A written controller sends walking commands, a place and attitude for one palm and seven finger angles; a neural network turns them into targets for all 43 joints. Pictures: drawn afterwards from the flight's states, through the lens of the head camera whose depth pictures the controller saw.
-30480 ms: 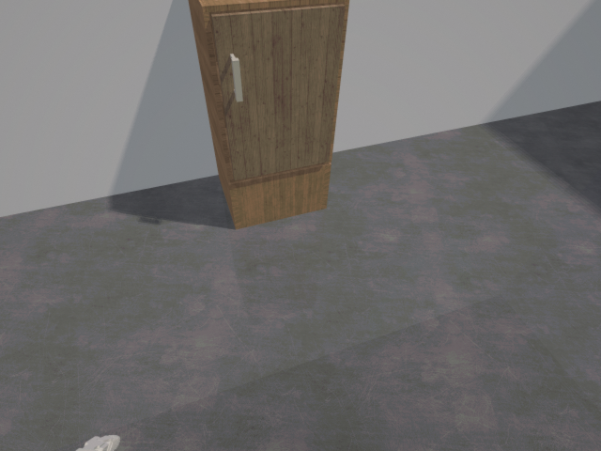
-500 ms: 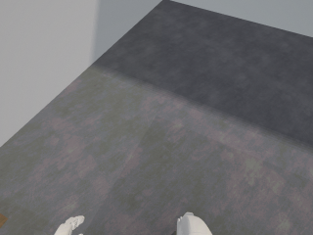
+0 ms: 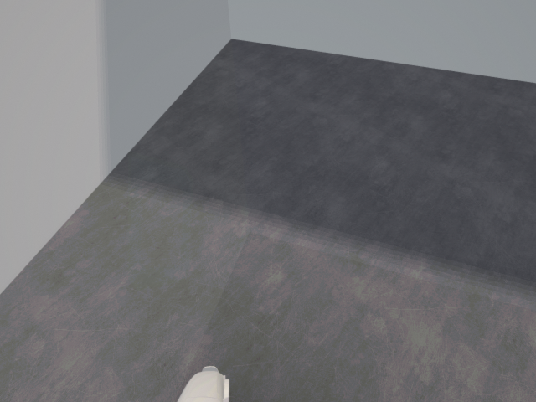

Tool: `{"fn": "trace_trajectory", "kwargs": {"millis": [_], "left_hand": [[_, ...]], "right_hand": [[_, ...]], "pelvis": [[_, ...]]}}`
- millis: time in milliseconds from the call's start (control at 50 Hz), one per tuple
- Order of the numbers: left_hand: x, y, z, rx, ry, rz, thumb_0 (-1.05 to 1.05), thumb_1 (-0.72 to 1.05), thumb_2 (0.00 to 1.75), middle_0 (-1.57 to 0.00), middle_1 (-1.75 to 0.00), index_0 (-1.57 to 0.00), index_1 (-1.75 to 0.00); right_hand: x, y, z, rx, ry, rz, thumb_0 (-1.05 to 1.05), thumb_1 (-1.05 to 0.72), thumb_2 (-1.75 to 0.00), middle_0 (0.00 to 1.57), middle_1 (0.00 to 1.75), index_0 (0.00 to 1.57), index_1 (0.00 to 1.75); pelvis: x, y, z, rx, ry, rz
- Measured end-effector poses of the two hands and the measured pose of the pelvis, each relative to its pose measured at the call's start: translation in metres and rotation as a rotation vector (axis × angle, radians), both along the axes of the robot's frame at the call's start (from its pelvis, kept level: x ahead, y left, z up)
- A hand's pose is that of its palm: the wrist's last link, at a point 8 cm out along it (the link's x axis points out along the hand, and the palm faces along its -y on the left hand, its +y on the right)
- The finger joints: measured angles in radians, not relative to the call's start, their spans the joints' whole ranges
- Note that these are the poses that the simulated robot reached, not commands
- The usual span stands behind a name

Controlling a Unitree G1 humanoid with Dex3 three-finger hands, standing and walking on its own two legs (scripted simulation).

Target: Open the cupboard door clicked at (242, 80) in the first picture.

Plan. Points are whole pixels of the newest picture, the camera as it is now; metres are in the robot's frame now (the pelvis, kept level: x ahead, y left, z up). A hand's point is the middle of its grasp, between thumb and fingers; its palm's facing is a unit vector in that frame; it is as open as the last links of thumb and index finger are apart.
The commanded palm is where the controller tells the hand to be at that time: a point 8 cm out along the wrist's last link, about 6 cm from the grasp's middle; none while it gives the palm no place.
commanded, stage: walk to a spot facing it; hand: left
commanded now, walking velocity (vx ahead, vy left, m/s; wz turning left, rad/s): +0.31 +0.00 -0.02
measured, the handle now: out of the picture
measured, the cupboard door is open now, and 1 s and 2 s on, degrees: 45 45 45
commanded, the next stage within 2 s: turn to face it in 0.06 s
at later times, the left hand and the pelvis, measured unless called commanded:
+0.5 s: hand (184, 317) +0.29 +0.20 -0.17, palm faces +0.13 -0.96 -0.25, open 7.3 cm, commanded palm none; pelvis +0.21 -0.01 -0.01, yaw +6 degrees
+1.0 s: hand (175, 339) +0.25 +0.21 -0.19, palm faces +0.45 -0.86 -0.24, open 7.4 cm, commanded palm none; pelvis +0.29 -0.01 -0.02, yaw +25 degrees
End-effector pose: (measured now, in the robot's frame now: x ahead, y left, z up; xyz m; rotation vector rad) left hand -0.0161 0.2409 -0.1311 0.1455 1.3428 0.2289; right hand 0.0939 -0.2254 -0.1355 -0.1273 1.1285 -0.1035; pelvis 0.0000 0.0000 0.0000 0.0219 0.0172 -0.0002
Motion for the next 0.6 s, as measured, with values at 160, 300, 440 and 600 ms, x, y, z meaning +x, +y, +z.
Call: {"fn": "trace_trajectory", "kwargs": {"millis": [160, 300, 440, 600], "left_hand": [[0.011, -0.010, -0.020, -0.064, 0.208, 0.070, 0.01, 0.91, 0.90, -0.20, -0.30, -0.20, -0.30], [0.117, -0.001, -0.028, -0.076, 0.150, 0.022, 0.01, 0.90, 0.90, -0.20, -0.30, -0.20, -0.30], [0.255, 0.004, -0.010, -0.004, -0.124, 0.007, 0.02, 0.94, 0.90, -0.20, -0.30, -0.20, -0.30], [0.319, -0.009, 0.002, 0.067, -0.232, 0.041, 0.01, 0.92, 0.90, -0.20, -0.30, -0.20, -0.30]], "right_hand": [[0.144, 0.027, -0.002, -0.011, -0.115, 0.064, 0.00, -0.91, -0.90, 0.20, 0.30, 0.20, 0.30], [0.153, 0.025, -0.007, -0.050, -0.025, 0.010, 0.00, -0.91, -0.90, 0.20, 0.30, 0.20, 0.30], [0.113, -0.005, -0.014, -0.066, 0.274, 0.007, 0.00, -0.93, -0.90, 0.20, 0.30, 0.20, 0.30], [0.162, -0.049, -0.023, -0.072, 0.325, 0.033, 0.00, -0.92, -0.90, 0.20, 0.30, 0.20, 0.30]], "pelvis": [[0.096, 0.017, -0.017, 0.003, -0.016, -0.019], [0.157, 0.023, -0.015, -0.005, -0.022, -0.012], [0.195, 0.004, -0.007, -0.018, -0.003, 0.078], [0.239, -0.028, -0.014, 0.007, -0.002, 0.186]]}}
